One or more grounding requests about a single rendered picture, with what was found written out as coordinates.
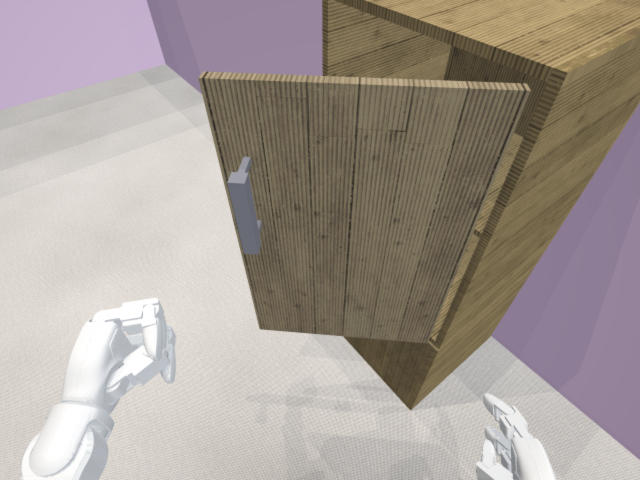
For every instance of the handle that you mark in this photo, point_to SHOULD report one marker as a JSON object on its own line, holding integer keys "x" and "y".
{"x": 243, "y": 205}

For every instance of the left robot forearm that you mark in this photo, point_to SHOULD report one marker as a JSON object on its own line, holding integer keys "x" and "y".
{"x": 71, "y": 446}

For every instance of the left robot hand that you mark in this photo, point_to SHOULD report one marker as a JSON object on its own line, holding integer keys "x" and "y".
{"x": 92, "y": 373}

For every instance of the cupboard door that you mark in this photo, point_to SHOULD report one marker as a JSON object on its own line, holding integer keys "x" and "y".
{"x": 368, "y": 190}

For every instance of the right robot hand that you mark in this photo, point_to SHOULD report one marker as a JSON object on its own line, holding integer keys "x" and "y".
{"x": 523, "y": 458}

